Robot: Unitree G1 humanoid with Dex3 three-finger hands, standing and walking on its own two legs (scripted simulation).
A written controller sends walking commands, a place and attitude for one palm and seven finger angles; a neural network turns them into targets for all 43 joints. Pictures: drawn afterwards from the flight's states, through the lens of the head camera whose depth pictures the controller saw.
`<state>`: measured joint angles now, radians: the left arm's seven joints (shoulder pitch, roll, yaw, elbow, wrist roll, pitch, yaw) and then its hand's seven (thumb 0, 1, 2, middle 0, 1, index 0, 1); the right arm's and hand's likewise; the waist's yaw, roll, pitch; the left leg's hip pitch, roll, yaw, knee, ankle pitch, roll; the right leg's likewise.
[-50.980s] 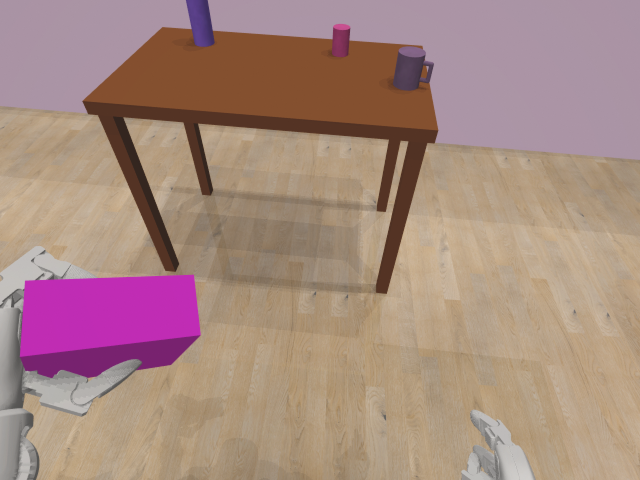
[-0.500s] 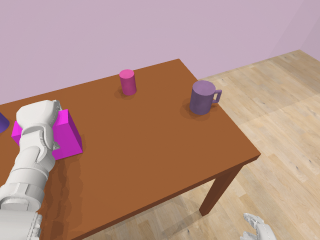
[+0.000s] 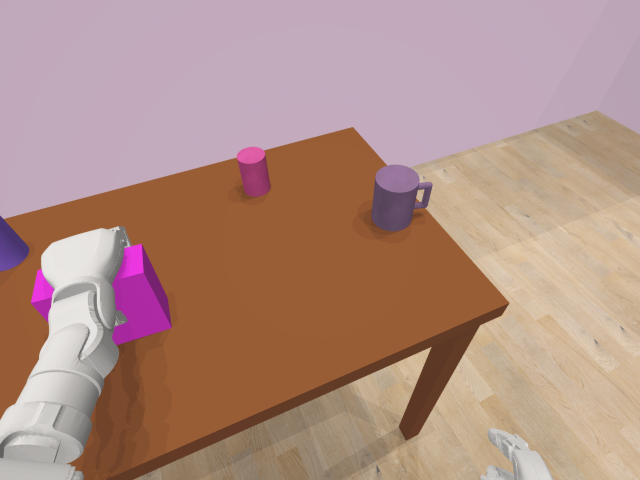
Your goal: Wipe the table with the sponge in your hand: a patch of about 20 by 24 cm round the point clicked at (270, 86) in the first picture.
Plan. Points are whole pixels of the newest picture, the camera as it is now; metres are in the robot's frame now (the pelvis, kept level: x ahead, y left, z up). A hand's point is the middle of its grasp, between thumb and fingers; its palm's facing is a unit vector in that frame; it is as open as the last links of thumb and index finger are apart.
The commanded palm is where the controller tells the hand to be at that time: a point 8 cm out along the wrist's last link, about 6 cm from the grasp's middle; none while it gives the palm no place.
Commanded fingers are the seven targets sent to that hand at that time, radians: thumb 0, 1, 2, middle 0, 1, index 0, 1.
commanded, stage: wipe back along the first lane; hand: left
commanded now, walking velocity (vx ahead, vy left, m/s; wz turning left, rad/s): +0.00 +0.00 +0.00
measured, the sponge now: (115, 310) +0.32 +0.34 +0.00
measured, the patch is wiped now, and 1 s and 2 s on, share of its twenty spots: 1.00 1.00 1.00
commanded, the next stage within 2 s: lift the sponge slowly off the table in 1.08 s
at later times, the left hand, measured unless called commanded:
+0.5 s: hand (106, 319) +0.28 +0.30 +0.05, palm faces +0.00 -0.06 -1.00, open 10.1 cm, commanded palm +0.24 +0.28 +0.08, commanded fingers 0.00 0.10 1.30 -1.20 -1.60 -1.20 -1.60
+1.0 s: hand (106, 350) +0.24 +0.28 +0.05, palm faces +0.02 -0.07 -1.00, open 10.0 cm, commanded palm +0.20 +0.27 +0.09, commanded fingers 0.00 0.10 1.30 -1.20 -1.60 -1.20 -1.60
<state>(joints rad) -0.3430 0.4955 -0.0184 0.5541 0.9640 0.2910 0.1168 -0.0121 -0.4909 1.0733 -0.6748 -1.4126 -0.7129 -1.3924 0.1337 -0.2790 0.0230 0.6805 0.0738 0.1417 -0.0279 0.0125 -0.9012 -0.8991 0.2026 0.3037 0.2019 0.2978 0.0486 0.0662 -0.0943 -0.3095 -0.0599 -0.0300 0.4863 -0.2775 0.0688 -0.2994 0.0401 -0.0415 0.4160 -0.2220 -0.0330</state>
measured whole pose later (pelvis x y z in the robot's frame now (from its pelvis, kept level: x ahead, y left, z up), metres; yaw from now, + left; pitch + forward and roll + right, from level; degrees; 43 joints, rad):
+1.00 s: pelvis +0.00 -0.01 +0.00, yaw -2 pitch +2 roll -1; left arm 0.14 0.43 -0.06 0.00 0.94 0.41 0.14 0.00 -0.49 1.07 -0.67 -1.42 -0.71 -1.40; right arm 0.04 -0.27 0.03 0.65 0.07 0.10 -0.02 0.01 -0.90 -0.90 0.20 0.30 0.20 0.30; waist 0.09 0.09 -0.08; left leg -0.21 -0.05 0.00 0.47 -0.29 0.06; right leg -0.22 0.05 -0.01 0.43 -0.24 -0.04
